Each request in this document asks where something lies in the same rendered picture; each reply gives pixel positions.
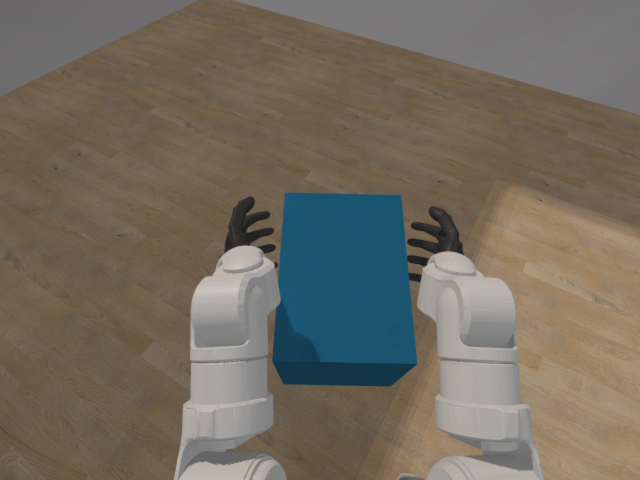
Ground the robot right upper arm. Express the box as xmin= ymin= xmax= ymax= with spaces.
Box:
xmin=426 ymin=454 xmax=539 ymax=480

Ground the left robot forearm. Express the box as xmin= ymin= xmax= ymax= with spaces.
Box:
xmin=174 ymin=245 xmax=281 ymax=480

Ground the robot right hand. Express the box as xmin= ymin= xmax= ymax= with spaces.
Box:
xmin=407 ymin=206 xmax=464 ymax=282

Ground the robot left upper arm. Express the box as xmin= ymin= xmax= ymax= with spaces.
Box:
xmin=179 ymin=451 xmax=287 ymax=480

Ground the robot left hand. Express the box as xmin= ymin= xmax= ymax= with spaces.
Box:
xmin=224 ymin=196 xmax=278 ymax=268

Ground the carton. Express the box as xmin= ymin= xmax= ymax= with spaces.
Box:
xmin=272 ymin=193 xmax=417 ymax=386

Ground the right robot forearm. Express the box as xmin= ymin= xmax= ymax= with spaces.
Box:
xmin=417 ymin=252 xmax=545 ymax=480

